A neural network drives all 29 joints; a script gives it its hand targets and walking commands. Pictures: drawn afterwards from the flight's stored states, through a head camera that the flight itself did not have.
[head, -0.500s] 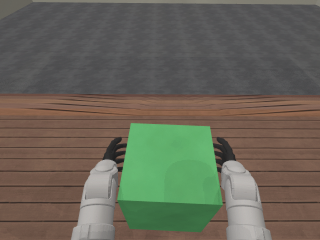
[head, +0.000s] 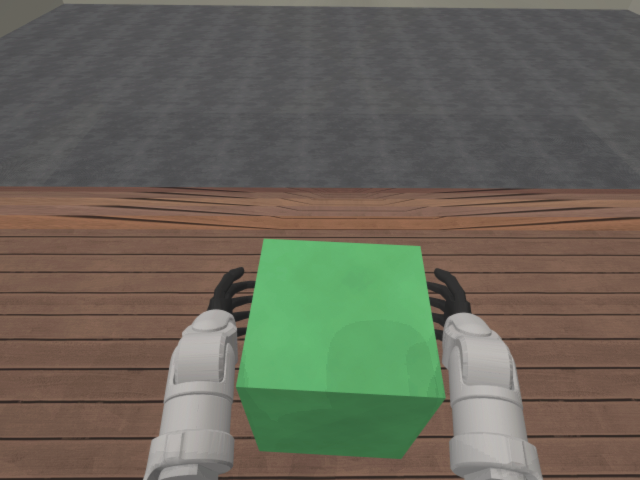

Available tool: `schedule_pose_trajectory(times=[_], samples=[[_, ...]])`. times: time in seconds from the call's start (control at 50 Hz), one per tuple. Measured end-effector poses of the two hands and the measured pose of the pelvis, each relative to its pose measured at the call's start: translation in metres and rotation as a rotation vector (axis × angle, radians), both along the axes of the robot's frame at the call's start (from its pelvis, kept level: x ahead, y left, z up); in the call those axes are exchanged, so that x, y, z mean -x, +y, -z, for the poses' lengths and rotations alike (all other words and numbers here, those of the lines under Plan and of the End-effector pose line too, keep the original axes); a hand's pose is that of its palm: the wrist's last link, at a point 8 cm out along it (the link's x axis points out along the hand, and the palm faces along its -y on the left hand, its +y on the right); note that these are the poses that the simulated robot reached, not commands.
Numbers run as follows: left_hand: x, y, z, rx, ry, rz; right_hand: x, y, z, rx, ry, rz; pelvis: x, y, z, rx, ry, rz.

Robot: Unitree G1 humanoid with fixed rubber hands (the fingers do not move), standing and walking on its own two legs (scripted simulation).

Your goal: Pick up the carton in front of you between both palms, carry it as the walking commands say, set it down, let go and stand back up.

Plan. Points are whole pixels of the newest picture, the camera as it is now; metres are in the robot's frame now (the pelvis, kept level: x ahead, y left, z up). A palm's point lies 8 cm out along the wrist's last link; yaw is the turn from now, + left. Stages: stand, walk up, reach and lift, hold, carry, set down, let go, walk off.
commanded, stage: hold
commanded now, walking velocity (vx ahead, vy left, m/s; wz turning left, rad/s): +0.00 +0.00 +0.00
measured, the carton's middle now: (335, 353) +0.29 +0.00 -0.02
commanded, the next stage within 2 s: carry in 0.62 s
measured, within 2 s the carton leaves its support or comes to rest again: neither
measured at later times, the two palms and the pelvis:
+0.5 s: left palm (223, 322) +0.29 +0.15 +0.05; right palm (456, 324) +0.30 -0.15 +0.05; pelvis +0.01 +0.00 +0.00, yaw +0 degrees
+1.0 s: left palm (246, 262) +0.36 +0.12 +0.09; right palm (467, 265) +0.37 -0.18 +0.09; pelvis +0.09 -0.02 +0.00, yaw +0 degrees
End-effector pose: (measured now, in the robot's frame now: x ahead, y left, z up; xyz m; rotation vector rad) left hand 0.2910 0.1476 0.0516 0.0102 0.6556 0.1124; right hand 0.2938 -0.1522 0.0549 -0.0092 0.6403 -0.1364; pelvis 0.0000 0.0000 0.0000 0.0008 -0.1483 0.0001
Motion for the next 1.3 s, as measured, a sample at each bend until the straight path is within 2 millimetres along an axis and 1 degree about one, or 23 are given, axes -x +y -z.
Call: schedule_pose_trajectory(times=[0.34, 0.62, 0.7, 0.78, 0.86, 0.92, 0.98, 1.04, 1.1, 1.16, 1.22, 1.3], samples=[[-0.002, -0.001, 0.001, -0.018, 0.006, 0.010, -0.003, -0.001, 0.001, 0.015, 0.006, -0.014, -0.009, -0.001, -0.002, 0.000, 0.006, -0.001], [0.000, -0.002, 0.001, -0.020, 0.007, 0.009, -0.002, -0.001, 0.002, 0.015, 0.007, -0.016, -0.008, -0.003, -0.001, -0.001, 0.021, -0.001], [-0.005, -0.003, -0.001, -0.015, 0.000, 0.007, -0.005, -0.003, 0.000, 0.008, 0.000, -0.008, -0.012, -0.003, 0.000, -0.005, 0.089, 0.012], [-0.019, -0.011, -0.011, -0.008, -0.038, 0.008, -0.015, -0.011, -0.007, -0.008, -0.038, 0.012, -0.022, -0.008, 0.005, -0.005, 0.145, 0.039], [-0.036, -0.027, -0.020, 0.006, -0.046, 0.010, -0.028, -0.026, -0.015, -0.024, -0.047, 0.034, -0.043, -0.019, 0.008, 0.005, 0.184, 0.023], [-0.050, -0.032, -0.025, 0.004, -0.009, 0.004, -0.044, -0.031, -0.021, -0.025, -0.010, 0.031, -0.062, -0.022, 0.002, -0.010, 0.213, 0.003], [-0.067, -0.028, -0.033, 0.008, 0.012, -0.016, -0.066, -0.027, -0.029, -0.041, 0.011, 0.026, -0.083, -0.020, -0.003, -0.029, 0.236, 0.003], [-0.088, -0.017, -0.038, 0.023, 0.005, -0.038, -0.091, -0.016, -0.035, -0.056, 0.004, 0.024, -0.109, -0.014, -0.002, -0.036, 0.249, 0.005], [-0.113, -0.004, -0.034, 0.044, -0.015, -0.051, -0.117, -0.003, -0.033, -0.057, -0.016, 0.028, -0.140, -0.005, 0.010, -0.032, 0.242, 0.022], [-0.137, -0.001, -0.026, 0.054, 0.034, -0.045, -0.136, 0.000, -0.025, -0.044, 0.031, 0.035, -0.168, 0.000, 0.010, -0.031, 0.245, 0.047], [-0.168, -0.007, -0.029, 0.055, 0.071, -0.017, -0.157, -0.006, -0.026, -0.052, 0.068, 0.071, -0.195, 0.001, 0.004, -0.015, 0.247, 0.053], [-0.220, -0.021, -0.039, 0.057, 0.067, 0.016, -0.198, -0.019, -0.037, -0.061, 0.062, 0.112, -0.237, -0.004, -0.003, 0.000, 0.250, 0.052]])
